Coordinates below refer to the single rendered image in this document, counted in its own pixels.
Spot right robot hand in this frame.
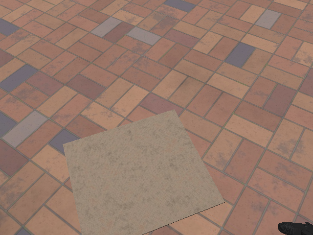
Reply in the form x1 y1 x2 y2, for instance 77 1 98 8
278 222 313 235

